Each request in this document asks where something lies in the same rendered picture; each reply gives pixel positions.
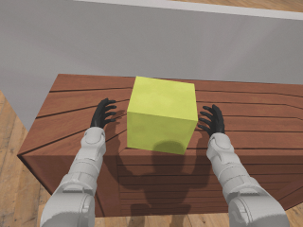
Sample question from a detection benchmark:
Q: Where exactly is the robot left forearm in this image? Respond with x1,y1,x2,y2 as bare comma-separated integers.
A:
40,127,106,227

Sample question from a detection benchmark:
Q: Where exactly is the carton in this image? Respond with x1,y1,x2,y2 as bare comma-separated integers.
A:
127,76,198,155

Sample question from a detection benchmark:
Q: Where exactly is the robot right hand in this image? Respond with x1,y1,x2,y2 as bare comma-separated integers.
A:
197,104,225,138

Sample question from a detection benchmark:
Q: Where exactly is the pedestal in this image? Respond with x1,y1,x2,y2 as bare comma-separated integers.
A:
16,74,303,218

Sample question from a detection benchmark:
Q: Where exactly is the left robot upper arm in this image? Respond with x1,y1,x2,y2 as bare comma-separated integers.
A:
41,193,96,227

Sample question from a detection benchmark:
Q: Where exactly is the right robot upper arm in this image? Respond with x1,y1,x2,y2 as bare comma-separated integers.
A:
228,196,290,227

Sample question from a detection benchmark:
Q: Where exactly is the robot left hand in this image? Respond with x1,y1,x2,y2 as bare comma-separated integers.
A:
90,97,116,129

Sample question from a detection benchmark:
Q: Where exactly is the robot right forearm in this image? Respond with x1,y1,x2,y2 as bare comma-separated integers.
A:
206,132,290,227

